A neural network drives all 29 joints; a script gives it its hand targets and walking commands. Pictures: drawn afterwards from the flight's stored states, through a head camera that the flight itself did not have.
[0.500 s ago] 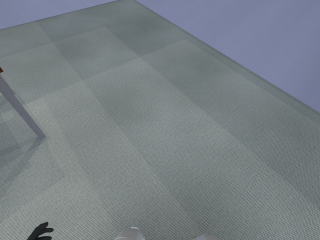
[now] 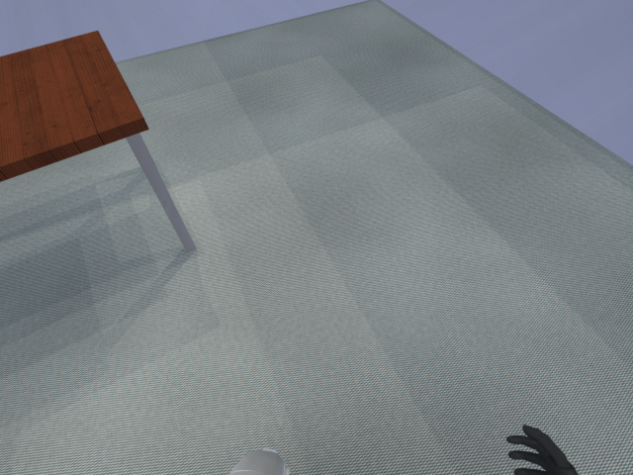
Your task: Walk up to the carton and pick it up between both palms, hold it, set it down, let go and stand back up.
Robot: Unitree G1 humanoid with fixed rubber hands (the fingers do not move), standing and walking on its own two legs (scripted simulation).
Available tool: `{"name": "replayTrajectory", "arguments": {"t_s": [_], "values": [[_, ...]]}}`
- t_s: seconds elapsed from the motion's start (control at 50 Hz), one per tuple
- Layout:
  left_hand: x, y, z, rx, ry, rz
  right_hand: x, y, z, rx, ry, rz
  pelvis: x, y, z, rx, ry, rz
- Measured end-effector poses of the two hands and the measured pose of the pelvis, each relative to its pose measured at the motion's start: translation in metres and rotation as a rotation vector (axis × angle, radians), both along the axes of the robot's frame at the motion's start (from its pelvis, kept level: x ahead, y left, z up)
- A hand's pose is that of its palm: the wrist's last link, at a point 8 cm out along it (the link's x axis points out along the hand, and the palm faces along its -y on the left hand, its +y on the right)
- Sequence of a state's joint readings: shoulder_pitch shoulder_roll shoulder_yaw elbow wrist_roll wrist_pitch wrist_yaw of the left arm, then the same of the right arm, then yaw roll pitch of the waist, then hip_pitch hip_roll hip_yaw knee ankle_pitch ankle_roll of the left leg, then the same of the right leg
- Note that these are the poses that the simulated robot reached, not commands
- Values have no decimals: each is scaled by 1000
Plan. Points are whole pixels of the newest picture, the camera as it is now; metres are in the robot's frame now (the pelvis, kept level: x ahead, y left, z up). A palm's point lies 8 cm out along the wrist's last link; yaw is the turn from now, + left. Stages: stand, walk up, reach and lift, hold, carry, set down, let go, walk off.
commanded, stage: walk up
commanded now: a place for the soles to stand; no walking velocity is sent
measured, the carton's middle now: out of the picture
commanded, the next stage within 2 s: none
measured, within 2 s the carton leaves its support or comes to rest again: neither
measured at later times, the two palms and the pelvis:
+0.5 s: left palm out of the picture +0.03 +0.47 -0.09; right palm (444, 438) +0.19 -0.15 -0.11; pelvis +0.03 +0.12 -0.01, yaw +14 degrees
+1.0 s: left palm out of the picture +0.01 +0.62 -0.10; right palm (315, 384) +0.26 +0.02 -0.12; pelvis +0.06 +0.27 -0.02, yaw +22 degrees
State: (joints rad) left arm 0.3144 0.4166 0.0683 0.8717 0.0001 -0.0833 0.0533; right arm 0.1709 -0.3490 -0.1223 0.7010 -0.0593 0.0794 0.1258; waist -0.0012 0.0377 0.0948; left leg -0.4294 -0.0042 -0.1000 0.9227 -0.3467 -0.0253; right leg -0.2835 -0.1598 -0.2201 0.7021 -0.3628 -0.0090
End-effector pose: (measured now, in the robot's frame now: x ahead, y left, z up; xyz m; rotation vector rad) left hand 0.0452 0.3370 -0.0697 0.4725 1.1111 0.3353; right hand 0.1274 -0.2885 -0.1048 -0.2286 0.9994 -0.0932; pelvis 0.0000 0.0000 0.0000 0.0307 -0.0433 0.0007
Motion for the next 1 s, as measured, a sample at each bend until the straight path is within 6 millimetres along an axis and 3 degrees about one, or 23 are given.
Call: {"name": "replayTrajectory", "arguments": {"t_s": [0.12,0.22,0.28,0.34,0.46,0.6,0.7,0.8,0.9,0.96,1.0], "values": [[-8,43,-7,-9,7,41,10,44,-3,-10,22,29,6,41,-4,-25,8,39],[-1,91,-32,-34,-4,84,9,83,-9,-61,55,57,11,84,-18,-56,-1,85],[11,104,-31,-54,-54,114,3,96,-1,-91,113,97,13,98,-12,-61,3,136],[13,114,-29,-60,-72,132,8,105,4,-113,134,117,15,107,-8,-55,20,167],[-6,129,-23,-33,-60,192,43,127,-4,-96,116,175,23,118,-10,-33,30,229],[-48,134,-7,9,5,250,108,164,-5,-36,5,247,38,128,-7,-6,8,263],[-54,155,8,45,6,273,135,193,-7,-2,-29,272,48,149,-5,5,-3,285],[-53,188,10,58,-3,292,148,232,-12,13,-34,290,56,182,-7,0,-9,307],[-56,234,-6,33,1,316,155,281,-12,-4,-37,298,59,230,-15,-30,-3,328],[-50,268,-25,13,-7,342,146,304,-19,-45,-8,319,59,260,-25,-49,-15,352],[-40,281,-25,-3,-28,352,134,312,-15,-73,49,340,61,272,-20,-56,-11,377]]}}
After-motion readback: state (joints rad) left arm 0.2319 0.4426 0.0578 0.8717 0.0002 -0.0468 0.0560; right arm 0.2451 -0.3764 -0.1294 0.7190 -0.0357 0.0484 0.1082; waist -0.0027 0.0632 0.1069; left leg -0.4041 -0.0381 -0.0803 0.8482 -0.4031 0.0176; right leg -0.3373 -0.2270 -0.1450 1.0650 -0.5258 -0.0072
